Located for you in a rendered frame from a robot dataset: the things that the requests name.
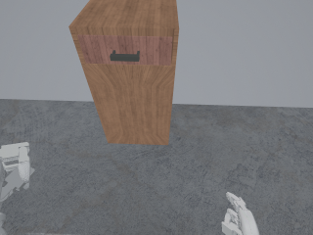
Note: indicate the robot left hand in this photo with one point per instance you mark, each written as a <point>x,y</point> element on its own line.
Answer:
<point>15,160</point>

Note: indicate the drawer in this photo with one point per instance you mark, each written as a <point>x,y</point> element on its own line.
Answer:
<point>154,50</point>

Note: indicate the cabinet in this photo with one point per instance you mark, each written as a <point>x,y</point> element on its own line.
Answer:
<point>134,102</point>

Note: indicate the robot right hand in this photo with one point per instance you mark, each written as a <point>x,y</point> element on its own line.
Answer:
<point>244,221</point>

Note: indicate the handle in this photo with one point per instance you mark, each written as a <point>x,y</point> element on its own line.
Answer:
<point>125,57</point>

